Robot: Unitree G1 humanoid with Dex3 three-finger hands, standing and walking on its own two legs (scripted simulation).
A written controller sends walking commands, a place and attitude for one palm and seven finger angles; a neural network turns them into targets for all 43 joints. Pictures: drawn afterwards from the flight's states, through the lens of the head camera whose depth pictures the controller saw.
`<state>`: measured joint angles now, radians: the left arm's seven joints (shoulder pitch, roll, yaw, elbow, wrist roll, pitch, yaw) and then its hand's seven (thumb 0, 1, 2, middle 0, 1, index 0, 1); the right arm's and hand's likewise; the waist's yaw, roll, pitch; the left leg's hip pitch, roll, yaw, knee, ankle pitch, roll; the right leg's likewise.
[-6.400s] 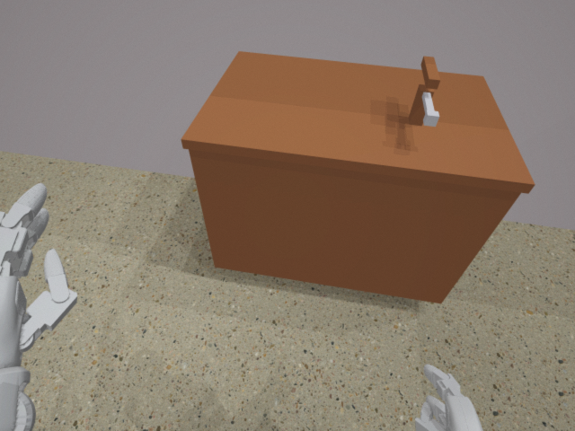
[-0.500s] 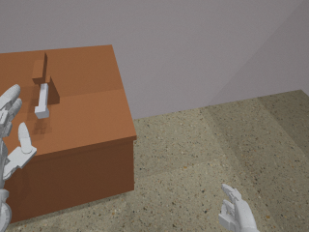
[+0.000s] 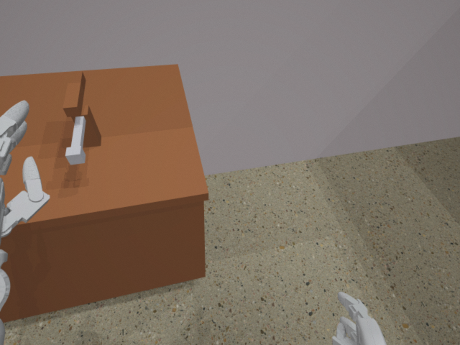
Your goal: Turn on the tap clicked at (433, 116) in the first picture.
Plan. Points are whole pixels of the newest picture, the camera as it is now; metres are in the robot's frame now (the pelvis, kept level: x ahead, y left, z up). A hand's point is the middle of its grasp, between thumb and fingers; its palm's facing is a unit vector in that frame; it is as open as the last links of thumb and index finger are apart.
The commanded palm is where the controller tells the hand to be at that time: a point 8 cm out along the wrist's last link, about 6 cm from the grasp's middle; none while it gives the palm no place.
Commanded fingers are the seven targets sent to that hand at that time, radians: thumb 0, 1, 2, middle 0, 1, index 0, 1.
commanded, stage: come to a stop and stand still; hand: left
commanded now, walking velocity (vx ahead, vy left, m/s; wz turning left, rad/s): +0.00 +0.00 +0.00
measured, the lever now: (75, 155) +0.43 +0.38 +0.02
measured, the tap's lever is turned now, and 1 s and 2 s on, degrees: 0 0 0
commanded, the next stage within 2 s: look again from close up in 0.80 s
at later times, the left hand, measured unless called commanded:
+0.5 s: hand (64, 200) +0.25 +0.26 +0.16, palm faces +0.39 -0.87 -0.31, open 7.4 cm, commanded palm +0.18 +0.29 +0.17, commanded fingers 0.00 0.90 0.90 -0.20 -0.30 -0.20 -0.30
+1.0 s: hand (58, 210) +0.23 +0.26 +0.15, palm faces +0.38 -0.86 -0.33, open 7.4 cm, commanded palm +0.18 +0.29 +0.17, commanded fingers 0.00 0.90 0.90 -0.20 -0.30 -0.20 -0.30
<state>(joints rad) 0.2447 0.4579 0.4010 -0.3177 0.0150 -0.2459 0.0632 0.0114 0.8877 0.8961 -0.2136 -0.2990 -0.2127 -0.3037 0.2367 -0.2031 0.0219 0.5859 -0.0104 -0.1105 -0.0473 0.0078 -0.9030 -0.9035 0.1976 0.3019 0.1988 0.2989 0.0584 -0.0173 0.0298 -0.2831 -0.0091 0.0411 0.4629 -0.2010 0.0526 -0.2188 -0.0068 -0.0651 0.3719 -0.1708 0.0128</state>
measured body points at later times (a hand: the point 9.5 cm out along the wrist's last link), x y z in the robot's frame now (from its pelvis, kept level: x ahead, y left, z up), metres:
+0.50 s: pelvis +0.02 +0.01 +0.00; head +0.04 +0.04 +0.45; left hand +0.22 +0.30 +0.18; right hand +0.20 -0.21 -0.06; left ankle +0.03 +0.08 -0.74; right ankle +0.01 -0.13 -0.74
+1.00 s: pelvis +0.01 +0.02 +0.00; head +0.03 +0.04 +0.45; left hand +0.21 +0.31 +0.17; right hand +0.19 -0.20 -0.07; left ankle +0.03 +0.08 -0.74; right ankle +0.01 -0.13 -0.74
